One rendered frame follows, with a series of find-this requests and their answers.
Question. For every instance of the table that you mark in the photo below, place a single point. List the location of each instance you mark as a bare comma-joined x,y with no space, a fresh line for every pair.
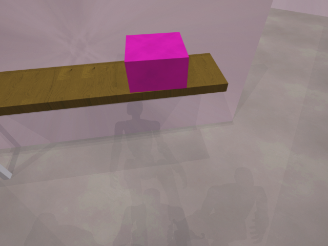
54,88

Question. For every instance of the carton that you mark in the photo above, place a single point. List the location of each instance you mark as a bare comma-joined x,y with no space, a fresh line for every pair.
156,62

